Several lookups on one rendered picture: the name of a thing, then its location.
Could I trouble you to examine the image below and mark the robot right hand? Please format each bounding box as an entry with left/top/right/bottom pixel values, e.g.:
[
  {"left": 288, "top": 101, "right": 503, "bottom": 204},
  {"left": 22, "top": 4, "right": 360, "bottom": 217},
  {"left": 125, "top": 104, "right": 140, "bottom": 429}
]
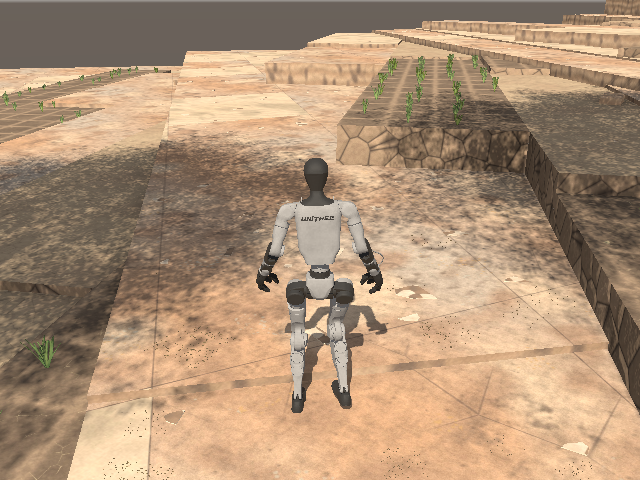
[{"left": 360, "top": 271, "right": 383, "bottom": 294}]

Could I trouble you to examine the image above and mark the robot right shin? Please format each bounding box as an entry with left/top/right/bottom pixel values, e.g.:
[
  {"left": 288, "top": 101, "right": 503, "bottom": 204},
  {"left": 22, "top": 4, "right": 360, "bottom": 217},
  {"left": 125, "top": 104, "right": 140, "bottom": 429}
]
[{"left": 330, "top": 323, "right": 348, "bottom": 393}]

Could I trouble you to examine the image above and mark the robot left hand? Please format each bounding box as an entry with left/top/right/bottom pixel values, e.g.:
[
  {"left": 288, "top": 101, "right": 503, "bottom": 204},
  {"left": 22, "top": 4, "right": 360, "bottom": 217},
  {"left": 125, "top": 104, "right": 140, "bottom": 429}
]
[{"left": 256, "top": 270, "right": 279, "bottom": 292}]

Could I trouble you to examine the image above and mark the left robot upper arm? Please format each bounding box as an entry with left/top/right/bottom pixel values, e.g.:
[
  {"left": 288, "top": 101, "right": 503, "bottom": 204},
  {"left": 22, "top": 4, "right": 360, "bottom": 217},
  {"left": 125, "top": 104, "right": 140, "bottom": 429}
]
[{"left": 269, "top": 202, "right": 297, "bottom": 257}]

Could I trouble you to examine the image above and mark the right robot forearm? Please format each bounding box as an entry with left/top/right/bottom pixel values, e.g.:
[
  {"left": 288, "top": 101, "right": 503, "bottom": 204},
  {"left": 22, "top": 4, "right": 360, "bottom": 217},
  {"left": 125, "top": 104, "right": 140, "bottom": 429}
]
[{"left": 359, "top": 238, "right": 380, "bottom": 276}]

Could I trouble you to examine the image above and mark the robot torso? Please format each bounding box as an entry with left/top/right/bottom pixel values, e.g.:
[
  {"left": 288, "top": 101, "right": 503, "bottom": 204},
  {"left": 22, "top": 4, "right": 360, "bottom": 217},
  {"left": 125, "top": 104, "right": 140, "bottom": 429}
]
[{"left": 295, "top": 196, "right": 342, "bottom": 300}]

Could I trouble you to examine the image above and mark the left robot forearm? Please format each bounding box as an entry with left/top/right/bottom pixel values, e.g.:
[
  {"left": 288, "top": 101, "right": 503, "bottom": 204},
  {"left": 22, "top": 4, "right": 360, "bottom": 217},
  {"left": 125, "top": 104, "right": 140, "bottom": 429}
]
[{"left": 259, "top": 242, "right": 279, "bottom": 276}]

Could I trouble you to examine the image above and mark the right robot upper arm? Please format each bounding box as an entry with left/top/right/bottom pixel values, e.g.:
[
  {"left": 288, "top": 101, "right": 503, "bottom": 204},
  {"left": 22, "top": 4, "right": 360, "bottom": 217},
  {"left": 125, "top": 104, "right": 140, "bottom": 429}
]
[{"left": 338, "top": 200, "right": 368, "bottom": 254}]

